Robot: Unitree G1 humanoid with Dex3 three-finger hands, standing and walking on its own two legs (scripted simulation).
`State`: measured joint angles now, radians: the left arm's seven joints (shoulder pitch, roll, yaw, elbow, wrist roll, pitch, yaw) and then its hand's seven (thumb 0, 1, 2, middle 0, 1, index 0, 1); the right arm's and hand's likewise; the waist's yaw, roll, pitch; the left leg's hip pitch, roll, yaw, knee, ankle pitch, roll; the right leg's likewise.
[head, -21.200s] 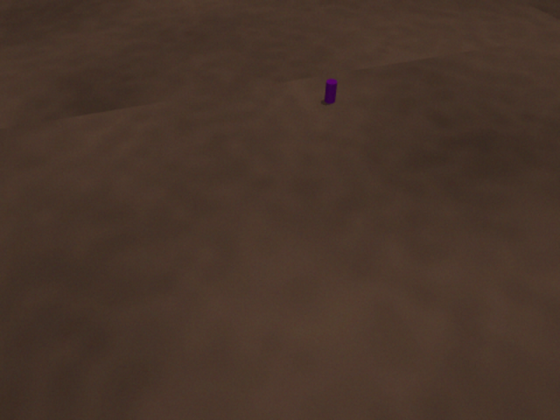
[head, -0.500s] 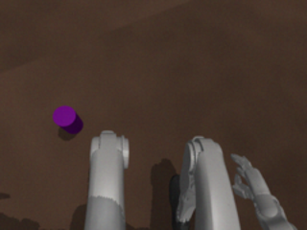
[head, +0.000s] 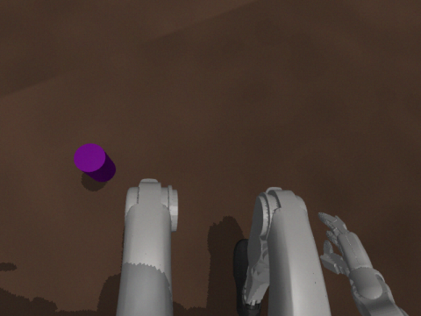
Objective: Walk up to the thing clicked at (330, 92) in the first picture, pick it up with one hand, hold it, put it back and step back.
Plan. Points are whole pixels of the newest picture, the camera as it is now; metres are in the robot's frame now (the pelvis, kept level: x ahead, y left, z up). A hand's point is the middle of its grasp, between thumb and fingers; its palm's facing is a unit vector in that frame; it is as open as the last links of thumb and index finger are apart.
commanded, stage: go down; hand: left
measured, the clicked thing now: (97, 164) +0.39 +0.31 -0.29
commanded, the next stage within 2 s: approach in 1.10 s
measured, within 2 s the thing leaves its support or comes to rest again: neither
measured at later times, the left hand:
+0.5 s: hand out of the picture +0.24 +0.49 +0.03, palm faces +0.42 -0.90 -0.06, open 17.4 cm
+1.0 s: hand out of the picture +0.25 +0.50 +0.05, palm faces +0.44 -0.90 -0.07, open 17.5 cm
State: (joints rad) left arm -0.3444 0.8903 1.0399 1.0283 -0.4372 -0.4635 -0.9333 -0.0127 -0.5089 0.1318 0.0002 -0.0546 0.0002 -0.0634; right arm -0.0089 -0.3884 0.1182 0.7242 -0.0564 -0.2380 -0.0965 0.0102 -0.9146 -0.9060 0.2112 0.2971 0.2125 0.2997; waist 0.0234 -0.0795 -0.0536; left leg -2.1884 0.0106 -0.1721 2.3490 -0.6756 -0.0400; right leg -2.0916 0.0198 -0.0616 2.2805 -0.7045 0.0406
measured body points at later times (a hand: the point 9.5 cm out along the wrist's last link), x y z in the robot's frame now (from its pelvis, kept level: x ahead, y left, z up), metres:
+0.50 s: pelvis +0.00 +0.00 +0.00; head +0.20 +0.09 +0.39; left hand +0.21 +0.54 +0.04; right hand +0.24 -0.25 -0.10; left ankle +0.09 +0.13 -0.32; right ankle +0.10 -0.13 -0.32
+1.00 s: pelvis +0.00 +0.00 +0.01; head +0.20 +0.08 +0.40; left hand +0.23 +0.54 +0.06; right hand +0.23 -0.26 -0.09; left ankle +0.09 +0.13 -0.32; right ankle +0.10 -0.13 -0.32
